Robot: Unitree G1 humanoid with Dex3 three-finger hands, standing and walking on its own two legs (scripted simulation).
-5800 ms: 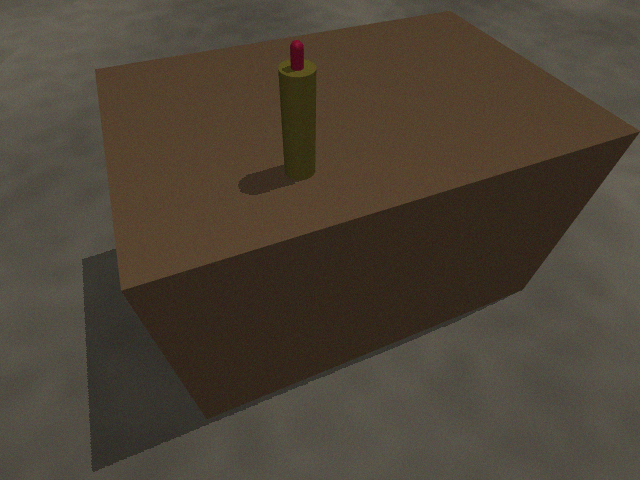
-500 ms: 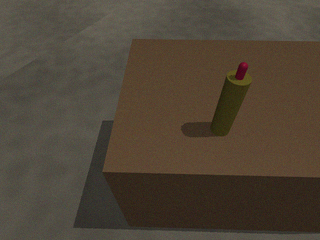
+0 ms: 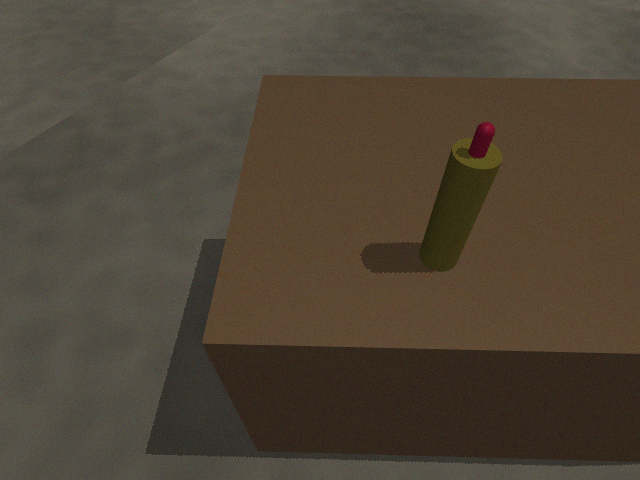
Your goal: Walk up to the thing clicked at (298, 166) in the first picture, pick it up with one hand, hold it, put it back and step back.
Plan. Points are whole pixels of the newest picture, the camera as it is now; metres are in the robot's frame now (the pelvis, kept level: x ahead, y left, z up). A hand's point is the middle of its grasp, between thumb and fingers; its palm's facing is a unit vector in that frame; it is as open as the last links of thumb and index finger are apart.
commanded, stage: rise first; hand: right
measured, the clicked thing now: (458, 201) +0.47 -0.20 +0.05
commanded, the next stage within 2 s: go down in 1.66 s
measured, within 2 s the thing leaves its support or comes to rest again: neither
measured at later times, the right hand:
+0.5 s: hand (531, 445) +0.17 -0.25 -0.06, palm faces +0.30 +0.88 -0.37, open 16.4 cm
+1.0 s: hand (552, 418) +0.18 -0.24 +0.02, palm faces +0.37 +0.84 -0.40, open 17.7 cm
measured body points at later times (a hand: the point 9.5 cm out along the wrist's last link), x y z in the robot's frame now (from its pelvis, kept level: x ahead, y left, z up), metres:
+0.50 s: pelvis +0.01 +0.02 +0.00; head +0.02 +0.03 +0.45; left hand +0.18 +0.27 -0.09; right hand +0.15 -0.29 -0.04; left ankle -0.02 +0.15 -0.75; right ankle +0.01 -0.09 -0.75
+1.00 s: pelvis +0.01 +0.04 +0.00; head +0.01 +0.06 +0.45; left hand +0.18 +0.30 -0.09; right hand +0.15 -0.28 +0.05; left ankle -0.02 +0.15 -0.75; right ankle +0.01 -0.09 -0.75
